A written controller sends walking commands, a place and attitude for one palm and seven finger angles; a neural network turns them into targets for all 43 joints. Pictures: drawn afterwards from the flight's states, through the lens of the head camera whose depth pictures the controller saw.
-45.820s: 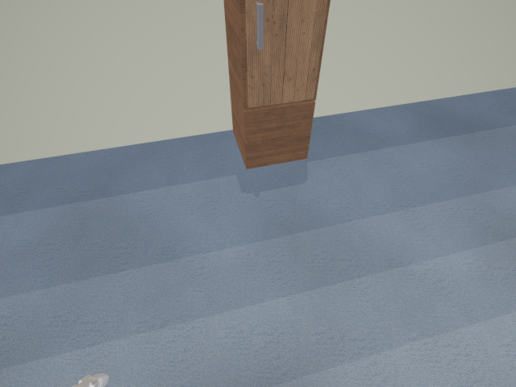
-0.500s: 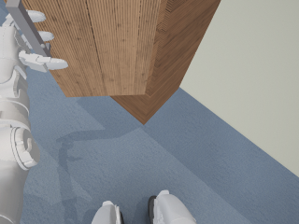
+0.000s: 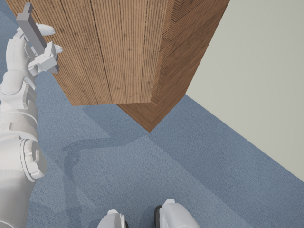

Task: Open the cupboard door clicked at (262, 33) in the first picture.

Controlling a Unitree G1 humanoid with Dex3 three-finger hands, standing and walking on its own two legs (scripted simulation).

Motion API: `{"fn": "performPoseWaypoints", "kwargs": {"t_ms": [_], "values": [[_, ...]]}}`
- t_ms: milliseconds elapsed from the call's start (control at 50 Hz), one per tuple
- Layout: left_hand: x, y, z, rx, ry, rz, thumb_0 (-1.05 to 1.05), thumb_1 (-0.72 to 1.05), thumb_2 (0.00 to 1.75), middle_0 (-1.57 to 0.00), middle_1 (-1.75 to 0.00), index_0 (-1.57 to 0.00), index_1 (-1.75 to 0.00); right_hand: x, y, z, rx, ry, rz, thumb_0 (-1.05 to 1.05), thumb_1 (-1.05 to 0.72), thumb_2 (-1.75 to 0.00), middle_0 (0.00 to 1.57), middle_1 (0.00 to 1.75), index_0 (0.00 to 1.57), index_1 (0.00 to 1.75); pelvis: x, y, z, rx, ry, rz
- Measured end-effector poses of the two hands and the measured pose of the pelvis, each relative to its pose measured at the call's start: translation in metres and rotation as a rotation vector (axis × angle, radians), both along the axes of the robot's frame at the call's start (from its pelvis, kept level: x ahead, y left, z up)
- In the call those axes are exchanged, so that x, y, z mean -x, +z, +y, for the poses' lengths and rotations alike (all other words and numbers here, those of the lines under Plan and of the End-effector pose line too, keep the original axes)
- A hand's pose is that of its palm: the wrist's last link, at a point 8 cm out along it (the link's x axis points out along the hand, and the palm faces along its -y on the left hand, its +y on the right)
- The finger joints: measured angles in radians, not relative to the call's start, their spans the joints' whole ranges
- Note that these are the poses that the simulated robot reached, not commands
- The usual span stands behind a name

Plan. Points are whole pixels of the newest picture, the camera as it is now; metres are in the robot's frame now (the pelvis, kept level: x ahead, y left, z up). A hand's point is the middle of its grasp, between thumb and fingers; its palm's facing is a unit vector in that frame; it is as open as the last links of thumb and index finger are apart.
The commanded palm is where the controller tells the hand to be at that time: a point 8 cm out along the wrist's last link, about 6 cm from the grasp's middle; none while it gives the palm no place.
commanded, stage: close the thumb around the handle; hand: left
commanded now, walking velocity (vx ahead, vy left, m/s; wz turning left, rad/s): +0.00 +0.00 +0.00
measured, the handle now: (42, 41) +0.57 +0.22 +0.09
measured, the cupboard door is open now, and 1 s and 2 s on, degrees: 47 83 98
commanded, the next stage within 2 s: pull the door open along its arc in 0.02 s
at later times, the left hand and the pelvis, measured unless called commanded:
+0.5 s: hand (52, 70) +0.48 +0.19 +0.08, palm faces -0.01 -1.00 -0.01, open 5.7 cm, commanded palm +0.43 +0.24 +0.08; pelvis +0.01 +0.00 +0.01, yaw -1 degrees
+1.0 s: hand (92, 119) +0.35 +0.10 +0.09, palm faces +0.43 -0.90 +0.03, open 6.1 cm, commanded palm +0.30 +0.14 +0.08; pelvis -0.01 -0.02 +0.02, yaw +2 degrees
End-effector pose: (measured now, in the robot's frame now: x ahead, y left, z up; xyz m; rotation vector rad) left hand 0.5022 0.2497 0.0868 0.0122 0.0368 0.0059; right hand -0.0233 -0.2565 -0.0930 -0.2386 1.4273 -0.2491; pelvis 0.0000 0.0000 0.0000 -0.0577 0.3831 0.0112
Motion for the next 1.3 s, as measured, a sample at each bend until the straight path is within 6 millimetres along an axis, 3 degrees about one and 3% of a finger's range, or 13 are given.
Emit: {"fn": "performPoseWaypoints", "kwargs": {"t_ms": [360, 500, 640, 800, 920, 1060, 1300], "values": [[0.010, 0.000, -0.001, -0.001, 0.000, -0.007, 0.00, 0.75, 0.80, -0.37, -1.35, -0.36, -1.35, -0.002, 0.002, -0.004, 0.005, -0.017, -0.016, 0.00, -0.90, -0.90, 0.20, 0.30, 0.20, 0.30, -0.001, 0.002, 0.000, -0.007, -0.016, -0.009], [0.039, -0.001, -0.006, 0.002, -0.015, -0.017, 0.00, 0.73, 0.75, -0.37, -1.35, -0.36, -1.35, -0.019, 0.005, -0.002, -0.023, -0.026, -0.083, 0.00, -0.91, -0.90, 0.20, 0.30, 0.20, 0.30, -0.006, 0.009, -0.001, -0.014, -0.030, -0.040], [0.087, -0.002, -0.018, 0.018, -0.034, -0.035, 0.00, 0.70, 0.72, -0.36, -1.35, -0.36, -1.35, -0.064, 0.009, -0.002, -0.050, 0.012, -0.232, 0.00, -0.91, -0.90, 0.20, 0.30, 0.20, 0.30, -0.009, 0.016, -0.002, -0.024, -0.035, -0.085], [0.144, -0.004, -0.059, 0.088, 0.221, -0.059, 0.02, 0.68, 0.73, -0.34, -1.34, -0.36, -1.30, -0.127, 0.012, 0.007, -0.110, 0.121, -0.426, 0.00, -0.91, -0.90, 0.20, 0.30, 0.20, 0.30, -0.002, 0.019, -0.005, -0.038, -0.023, -0.133], [0.176, -0.002, -0.093, 0.069, 0.388, -0.053, 0.01, 0.68, 0.75, -0.34, -1.33, -0.35, -1.30, -0.155, 0.013, 0.017, -0.147, 0.206, -0.496, 0.00, -0.91, -0.90, 0.20, 0.30, 0.20, 0.30, 0.005, 0.018, -0.015, -0.052, -0.002, -0.171], [0.200, 0.001, -0.123, 0.009, 0.443, -0.043, 0.01, 0.70, 0.77, -0.33, -1.32, -0.32, -1.31, -0.163, 0.011, 0.015, -0.159, 0.245, -0.518, 0.00, -0.91, -0.90, 0.20, 0.30, 0.20, 0.30, 0.010, 0.018, -0.029, -0.063, 0.019, -0.204], [0.238, 0.004, -0.175, 0.025, 0.390, -0.013, 0.03, 0.69, 0.74, -0.30, -1.32, -0.33, -1.33, -0.161, 0.013, -0.010, -0.149, 0.246, -0.525, 0.01, -0.91, -0.90, 0.20, 0.30, 0.20, 0.30, 0.009, 0.022, -0.048, -0.081, 0.031, -0.248]]}}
